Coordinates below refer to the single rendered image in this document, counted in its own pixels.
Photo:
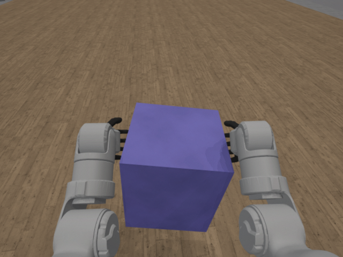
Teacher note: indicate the left robot forearm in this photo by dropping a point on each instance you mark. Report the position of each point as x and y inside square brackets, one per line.
[94, 158]

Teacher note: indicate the robot left hand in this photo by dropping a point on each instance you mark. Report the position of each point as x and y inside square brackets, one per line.
[112, 122]

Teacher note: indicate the robot right hand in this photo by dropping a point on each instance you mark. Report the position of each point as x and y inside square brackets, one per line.
[234, 125]

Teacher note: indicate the robot right upper arm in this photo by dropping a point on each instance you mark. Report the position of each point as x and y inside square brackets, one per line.
[274, 230]

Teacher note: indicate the carton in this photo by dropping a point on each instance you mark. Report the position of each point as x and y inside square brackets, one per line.
[175, 167]

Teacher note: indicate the robot left upper arm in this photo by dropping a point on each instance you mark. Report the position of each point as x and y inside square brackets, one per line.
[87, 233]

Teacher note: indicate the right robot forearm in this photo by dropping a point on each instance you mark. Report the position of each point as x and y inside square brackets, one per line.
[254, 144]

